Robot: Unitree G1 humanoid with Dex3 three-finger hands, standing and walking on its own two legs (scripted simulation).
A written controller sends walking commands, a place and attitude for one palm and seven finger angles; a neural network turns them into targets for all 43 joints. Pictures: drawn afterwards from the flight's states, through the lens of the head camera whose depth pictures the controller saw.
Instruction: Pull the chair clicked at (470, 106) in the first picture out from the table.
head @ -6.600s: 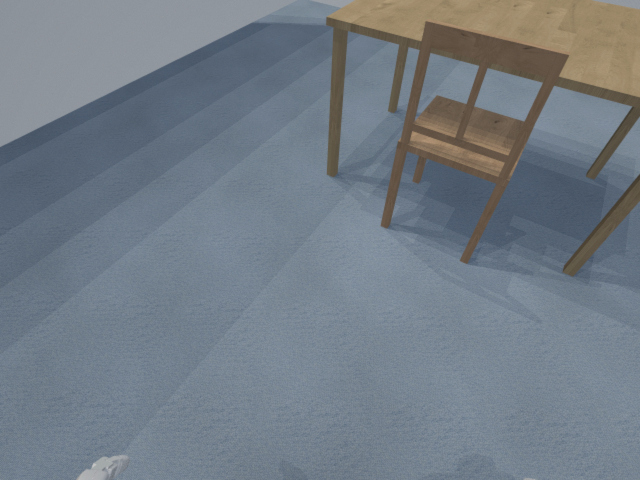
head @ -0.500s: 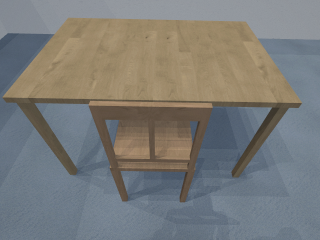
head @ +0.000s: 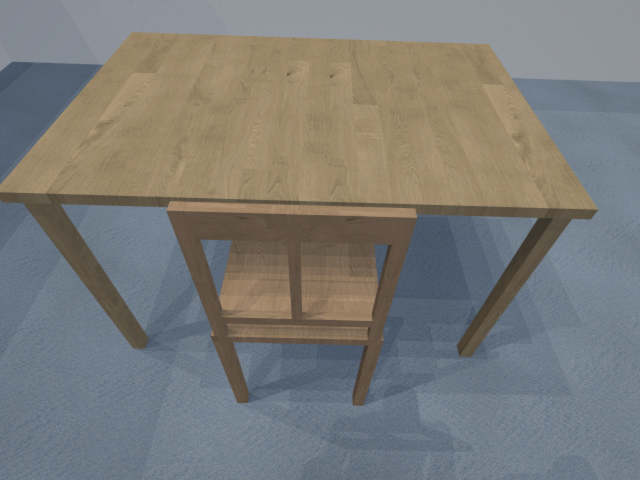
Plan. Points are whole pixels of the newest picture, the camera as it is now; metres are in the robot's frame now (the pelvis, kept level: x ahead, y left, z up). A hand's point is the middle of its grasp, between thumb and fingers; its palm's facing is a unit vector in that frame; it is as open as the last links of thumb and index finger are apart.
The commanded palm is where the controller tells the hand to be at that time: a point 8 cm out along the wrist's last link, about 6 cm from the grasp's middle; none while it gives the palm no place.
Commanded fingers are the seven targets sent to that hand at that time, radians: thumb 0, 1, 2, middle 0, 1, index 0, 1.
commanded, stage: shuffle to correct the standing spot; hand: left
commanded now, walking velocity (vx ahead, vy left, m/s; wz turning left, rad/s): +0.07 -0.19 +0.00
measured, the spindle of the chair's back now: (295, 281) +0.48 +0.07 -0.12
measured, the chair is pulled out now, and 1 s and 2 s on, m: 0.00 0.00 0.00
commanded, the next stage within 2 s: come to a stop and stand still in 0.54 s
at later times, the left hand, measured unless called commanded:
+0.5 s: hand out of the picture +0.03 +0.08 -0.18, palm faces +0.03 -0.99 -0.16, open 7.4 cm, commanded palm none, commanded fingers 0.00 0.90 0.90 -0.20 -0.30 -0.20 -0.30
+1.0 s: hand out of the picture +0.11 +0.03 -0.18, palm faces -0.01 -0.97 -0.24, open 7.4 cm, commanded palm none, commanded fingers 0.00 0.90 0.90 -0.20 -0.30 -0.20 -0.30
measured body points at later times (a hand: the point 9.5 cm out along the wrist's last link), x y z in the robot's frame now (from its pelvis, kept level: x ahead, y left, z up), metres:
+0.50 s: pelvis +0.05 -0.08 -0.01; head +0.08 -0.07 +0.44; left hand +0.03 +0.13 -0.17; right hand +0.07 -0.32 -0.16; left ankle +0.02 +0.02 -0.69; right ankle +0.00 -0.13 -0.74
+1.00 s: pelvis +0.09 -0.16 -0.01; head +0.12 -0.17 +0.44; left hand +0.11 +0.08 -0.16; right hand +0.13 -0.39 -0.17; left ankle +0.08 -0.01 -0.74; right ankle +0.09 -0.31 -0.74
